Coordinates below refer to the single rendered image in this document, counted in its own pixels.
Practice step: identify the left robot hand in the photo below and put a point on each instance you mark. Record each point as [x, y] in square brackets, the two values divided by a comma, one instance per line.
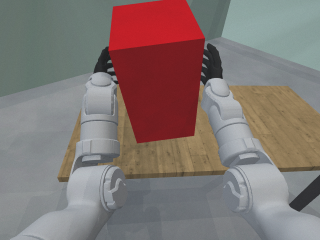
[103, 66]

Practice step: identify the robot left forearm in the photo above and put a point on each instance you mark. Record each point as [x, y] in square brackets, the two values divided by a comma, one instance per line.
[99, 123]

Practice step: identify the robot right upper arm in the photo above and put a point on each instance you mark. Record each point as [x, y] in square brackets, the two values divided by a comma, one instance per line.
[259, 193]

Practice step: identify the robot left upper arm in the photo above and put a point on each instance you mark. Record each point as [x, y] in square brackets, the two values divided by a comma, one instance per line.
[93, 195]

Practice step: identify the table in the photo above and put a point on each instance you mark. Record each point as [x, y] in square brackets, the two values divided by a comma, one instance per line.
[287, 127]

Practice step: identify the carton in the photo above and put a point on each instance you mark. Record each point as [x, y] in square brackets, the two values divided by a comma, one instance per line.
[156, 49]

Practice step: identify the robot right forearm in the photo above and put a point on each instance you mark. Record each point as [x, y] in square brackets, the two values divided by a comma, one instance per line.
[237, 145]

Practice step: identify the right robot hand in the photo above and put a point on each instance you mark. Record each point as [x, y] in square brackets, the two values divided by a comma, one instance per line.
[213, 64]

